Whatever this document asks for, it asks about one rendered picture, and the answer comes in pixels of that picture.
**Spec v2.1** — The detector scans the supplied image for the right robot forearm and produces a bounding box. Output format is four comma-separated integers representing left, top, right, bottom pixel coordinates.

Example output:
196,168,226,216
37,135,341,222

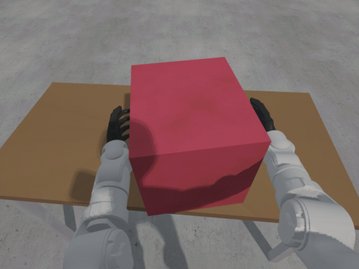
263,130,356,247

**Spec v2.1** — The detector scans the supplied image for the table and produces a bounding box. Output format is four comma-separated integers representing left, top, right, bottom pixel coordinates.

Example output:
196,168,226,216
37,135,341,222
0,82,359,262

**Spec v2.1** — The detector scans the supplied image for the robot right upper arm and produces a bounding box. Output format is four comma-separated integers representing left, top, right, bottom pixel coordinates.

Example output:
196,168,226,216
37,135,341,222
278,198,359,269

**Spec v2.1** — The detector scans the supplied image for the right robot hand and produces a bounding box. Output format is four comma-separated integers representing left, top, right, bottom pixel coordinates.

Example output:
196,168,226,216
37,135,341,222
250,98,276,132

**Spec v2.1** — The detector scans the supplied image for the left robot hand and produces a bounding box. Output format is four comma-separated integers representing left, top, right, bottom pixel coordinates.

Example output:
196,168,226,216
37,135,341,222
107,106,130,143

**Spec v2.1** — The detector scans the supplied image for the left robot forearm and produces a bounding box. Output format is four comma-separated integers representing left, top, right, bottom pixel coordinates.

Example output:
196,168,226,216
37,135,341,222
63,140,132,266

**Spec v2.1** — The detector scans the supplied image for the carton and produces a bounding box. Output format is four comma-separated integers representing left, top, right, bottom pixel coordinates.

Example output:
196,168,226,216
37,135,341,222
128,57,271,216

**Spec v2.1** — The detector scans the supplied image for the robot left upper arm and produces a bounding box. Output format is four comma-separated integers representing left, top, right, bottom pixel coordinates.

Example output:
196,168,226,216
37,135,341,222
63,228,134,269

